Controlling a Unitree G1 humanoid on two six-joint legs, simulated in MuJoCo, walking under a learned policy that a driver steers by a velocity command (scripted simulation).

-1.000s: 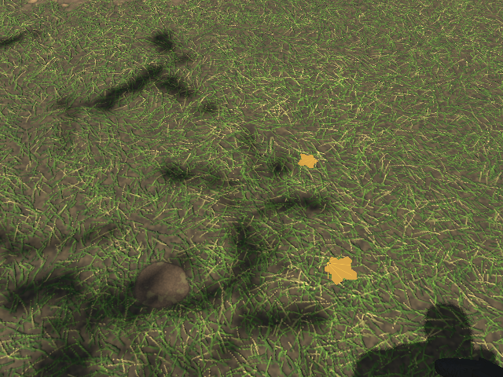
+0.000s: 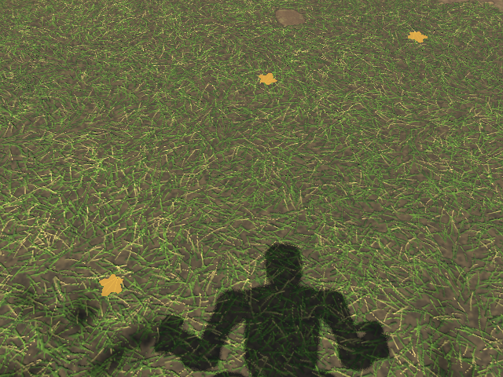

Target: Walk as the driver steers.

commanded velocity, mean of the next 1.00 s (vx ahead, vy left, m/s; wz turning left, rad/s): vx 0.17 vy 0.00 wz -0.02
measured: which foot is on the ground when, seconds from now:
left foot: down 0.00-1.00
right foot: up 0.00-0.22, down 0.24-0.64, up 0.66-1.00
